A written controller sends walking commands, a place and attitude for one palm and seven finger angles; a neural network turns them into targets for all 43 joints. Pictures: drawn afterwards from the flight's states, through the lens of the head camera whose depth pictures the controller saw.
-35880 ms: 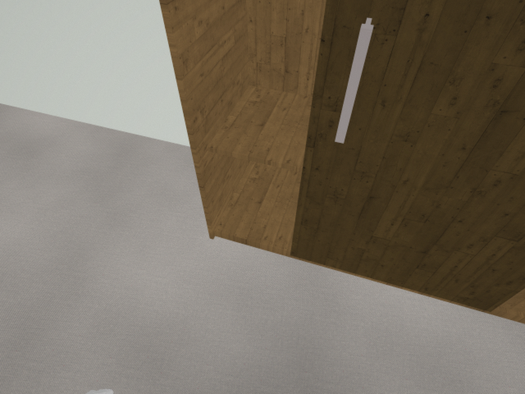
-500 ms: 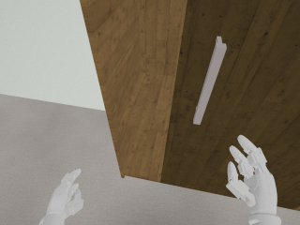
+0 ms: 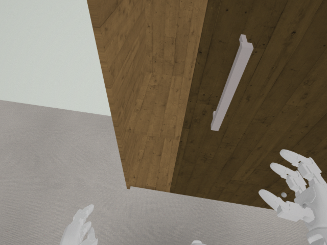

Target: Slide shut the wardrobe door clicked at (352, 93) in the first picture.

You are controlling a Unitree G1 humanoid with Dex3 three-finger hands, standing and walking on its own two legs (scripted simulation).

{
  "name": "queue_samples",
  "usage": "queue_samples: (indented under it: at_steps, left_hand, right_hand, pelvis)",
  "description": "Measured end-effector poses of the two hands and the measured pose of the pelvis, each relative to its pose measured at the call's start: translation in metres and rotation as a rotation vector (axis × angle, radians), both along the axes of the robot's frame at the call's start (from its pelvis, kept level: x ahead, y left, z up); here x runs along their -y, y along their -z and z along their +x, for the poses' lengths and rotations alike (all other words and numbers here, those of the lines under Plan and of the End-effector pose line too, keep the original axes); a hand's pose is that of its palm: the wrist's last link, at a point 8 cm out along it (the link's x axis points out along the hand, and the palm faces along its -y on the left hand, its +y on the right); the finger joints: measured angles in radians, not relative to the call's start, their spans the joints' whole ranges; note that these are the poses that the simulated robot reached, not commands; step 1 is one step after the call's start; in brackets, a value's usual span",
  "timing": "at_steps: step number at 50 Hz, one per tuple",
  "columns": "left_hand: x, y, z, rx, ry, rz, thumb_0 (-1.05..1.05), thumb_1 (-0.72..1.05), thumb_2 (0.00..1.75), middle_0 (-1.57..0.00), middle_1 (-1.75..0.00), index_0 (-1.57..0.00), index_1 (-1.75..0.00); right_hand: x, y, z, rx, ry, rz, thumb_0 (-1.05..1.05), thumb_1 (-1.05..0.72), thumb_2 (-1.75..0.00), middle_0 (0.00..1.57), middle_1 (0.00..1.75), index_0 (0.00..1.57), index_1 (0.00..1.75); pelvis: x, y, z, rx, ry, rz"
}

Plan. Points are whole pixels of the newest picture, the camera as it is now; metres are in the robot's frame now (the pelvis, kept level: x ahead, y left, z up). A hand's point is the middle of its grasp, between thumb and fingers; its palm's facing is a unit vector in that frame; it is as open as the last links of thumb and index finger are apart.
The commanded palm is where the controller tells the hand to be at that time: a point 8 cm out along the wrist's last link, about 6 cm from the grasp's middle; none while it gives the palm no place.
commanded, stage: raise the hand with hooked fingers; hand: right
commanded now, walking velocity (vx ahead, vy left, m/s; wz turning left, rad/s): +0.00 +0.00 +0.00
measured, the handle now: (226, 89) +0.48 -0.13 +0.15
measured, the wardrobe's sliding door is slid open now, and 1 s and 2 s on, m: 0.24 0.24 0.24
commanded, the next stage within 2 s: move the hooked fingers beside the handle in 1.28 s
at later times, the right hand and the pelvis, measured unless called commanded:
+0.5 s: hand (326, 168) +0.27 -0.29 +0.14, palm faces +0.13 +0.99 -0.06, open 13.7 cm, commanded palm +0.23 -0.34 +0.15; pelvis +0.02 -0.03 +0.03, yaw -1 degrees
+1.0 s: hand out of the picture +0.29 -0.31 +0.17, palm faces +0.13 +0.99 -0.06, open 14.0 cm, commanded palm +0.25 -0.36 +0.18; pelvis +0.01 -0.03 +0.04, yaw +0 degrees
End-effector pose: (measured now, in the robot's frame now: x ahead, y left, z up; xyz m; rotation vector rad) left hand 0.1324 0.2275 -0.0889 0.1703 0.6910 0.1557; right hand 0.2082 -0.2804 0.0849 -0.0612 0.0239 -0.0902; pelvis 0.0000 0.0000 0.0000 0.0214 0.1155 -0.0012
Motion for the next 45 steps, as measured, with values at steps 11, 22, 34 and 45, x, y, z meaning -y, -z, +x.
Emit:
queue_samples:
  at_steps: [11,22,34,45]
  left_hand:
    - [-0.018,-0.027,0.007,0.018,-0.031,0.094,0.02,0.90,0.90,-0.20,-0.30,-0.20,-0.30]
    - [0.029,-0.056,0.059,0.153,0.077,0.055,0.02,0.90,0.90,-0.20,-0.30,-0.20,-0.30]
    - [0.056,-0.061,0.063,0.144,0.126,0.020,0.02,0.90,0.90,-0.20,-0.30,-0.20,-0.30]
    - [0.031,-0.057,0.037,0.082,0.063,0.050,0.02,0.90,0.90,-0.20,-0.30,-0.20,-0.30]
  right_hand:
    - [0.020,-0.022,0.011,0.056,0.006,-0.015,0.00,0.11,-0.47,0.27,0.95,0.27,0.96]
    - [0.053,-0.053,0.026,0.095,0.032,-0.012,-0.01,0.37,-0.36,0.29,1.12,0.29,1.12]
    - [0.082,-0.086,0.039,0.100,0.052,-0.014,-0.01,0.49,-0.31,0.30,1.19,0.30,1.20]
    - [0.093,-0.104,0.051,0.088,0.049,-0.012,-0.01,0.50,-0.30,0.30,1.20,0.30,1.20]
  pelvis:
    - [0.019,-0.015,0.013,0.018,-0.009,-0.004]
    - [0.032,-0.025,0.015,0.062,0.008,0.007]
    - [0.039,-0.034,0.014,0.103,0.017,0.009]
    - [0.036,-0.039,0.011,0.122,0.015,0.005]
